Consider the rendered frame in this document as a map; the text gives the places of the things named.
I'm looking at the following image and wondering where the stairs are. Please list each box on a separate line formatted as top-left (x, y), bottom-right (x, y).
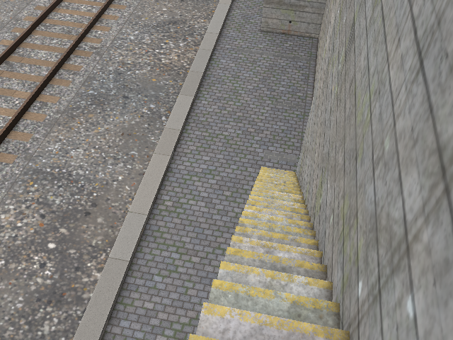
top-left (188, 167), bottom-right (350, 340)

